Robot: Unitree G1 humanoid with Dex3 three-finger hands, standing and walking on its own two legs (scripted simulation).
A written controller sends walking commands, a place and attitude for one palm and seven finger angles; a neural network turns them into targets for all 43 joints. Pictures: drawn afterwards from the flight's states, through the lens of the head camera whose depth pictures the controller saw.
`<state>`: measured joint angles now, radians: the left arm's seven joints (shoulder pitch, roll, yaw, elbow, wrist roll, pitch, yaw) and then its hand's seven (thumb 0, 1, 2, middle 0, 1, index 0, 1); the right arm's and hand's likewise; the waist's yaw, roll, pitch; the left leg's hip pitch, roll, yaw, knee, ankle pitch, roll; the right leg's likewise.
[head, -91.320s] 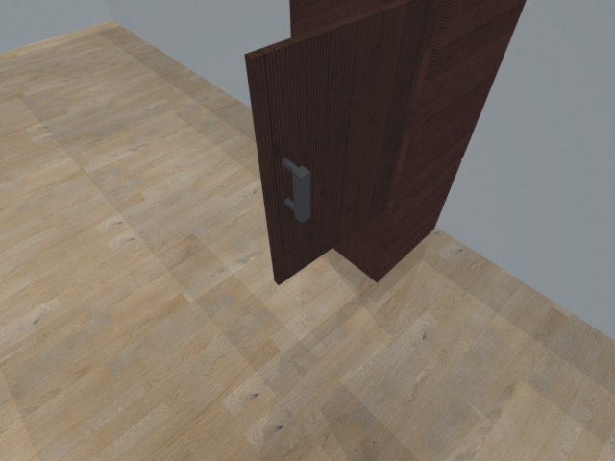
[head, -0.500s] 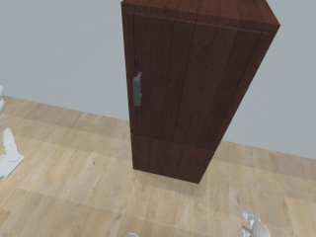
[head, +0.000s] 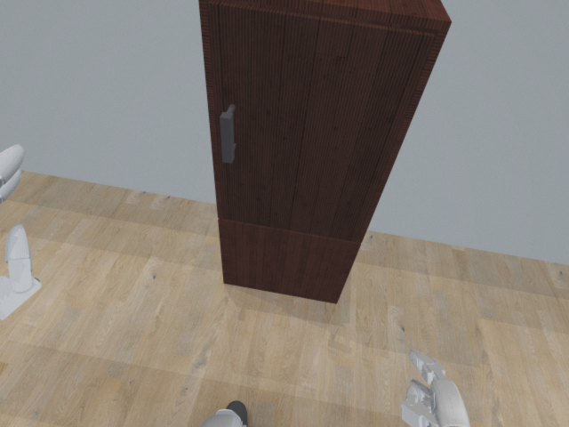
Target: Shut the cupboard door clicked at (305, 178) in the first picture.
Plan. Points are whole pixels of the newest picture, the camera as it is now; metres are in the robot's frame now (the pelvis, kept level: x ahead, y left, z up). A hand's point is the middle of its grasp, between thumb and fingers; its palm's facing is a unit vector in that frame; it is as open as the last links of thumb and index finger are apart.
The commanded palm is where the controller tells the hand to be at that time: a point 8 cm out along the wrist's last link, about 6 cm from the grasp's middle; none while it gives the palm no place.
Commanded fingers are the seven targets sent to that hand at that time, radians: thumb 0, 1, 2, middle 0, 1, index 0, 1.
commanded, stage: stop stepping back and stand still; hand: left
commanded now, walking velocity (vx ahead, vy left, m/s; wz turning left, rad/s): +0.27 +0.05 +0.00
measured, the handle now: (229, 133) +0.72 +0.14 +0.01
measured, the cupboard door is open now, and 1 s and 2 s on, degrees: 0 0 0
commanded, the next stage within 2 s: let the arm hang, fingers relaxed in 0.92 s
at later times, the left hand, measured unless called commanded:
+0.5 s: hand out of the picture +0.14 +0.28 +0.20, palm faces +0.45 -0.77 -0.45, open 7.4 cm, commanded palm +0.11 +0.32 +0.19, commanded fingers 0.00 0.90 0.90 -0.20 -0.30 -0.20 -0.30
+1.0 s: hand out of the picture +0.18 +0.31 +0.18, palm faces +0.44 -0.78 -0.44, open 7.4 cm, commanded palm none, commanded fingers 0.00 0.90 0.90 -0.20 -0.30 -0.20 -0.30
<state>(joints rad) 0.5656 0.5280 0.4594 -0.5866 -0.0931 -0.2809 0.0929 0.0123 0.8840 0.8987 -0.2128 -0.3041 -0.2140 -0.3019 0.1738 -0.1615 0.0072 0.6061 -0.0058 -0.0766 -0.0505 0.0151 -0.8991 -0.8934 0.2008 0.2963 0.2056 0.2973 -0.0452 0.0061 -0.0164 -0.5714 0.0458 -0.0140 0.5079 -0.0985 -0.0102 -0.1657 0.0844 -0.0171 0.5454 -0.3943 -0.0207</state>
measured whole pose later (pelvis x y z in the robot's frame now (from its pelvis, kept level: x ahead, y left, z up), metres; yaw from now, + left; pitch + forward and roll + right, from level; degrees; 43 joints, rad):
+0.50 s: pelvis -0.03 +0.02 +0.01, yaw +0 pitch +0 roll -1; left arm 0.60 0.45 0.42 -0.50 -0.06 -0.19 0.16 0.01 0.88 0.90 -0.21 -0.30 -0.22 -0.30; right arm 0.29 -0.19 0.03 0.66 -0.01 -0.06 -0.06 0.02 -0.90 -0.89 0.20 0.30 0.21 0.30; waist 0.01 -0.01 -0.10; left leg -0.44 -0.01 -0.02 0.72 -0.30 0.00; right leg -0.16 0.06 0.02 0.49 -0.33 -0.05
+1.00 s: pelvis -0.02 +0.04 +0.02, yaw +0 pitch +0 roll -1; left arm 0.55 0.41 0.41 -0.42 -0.06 -0.18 0.15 0.01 0.89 0.90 -0.21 -0.30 -0.21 -0.30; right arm 0.22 -0.19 0.03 0.61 0.02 -0.08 -0.06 0.02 -0.90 -0.89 0.20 0.30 0.20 0.30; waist -0.01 0.00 -0.05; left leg -0.30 0.01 0.02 0.51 -0.21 0.01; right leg -0.13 0.03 0.02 0.45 -0.32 -0.01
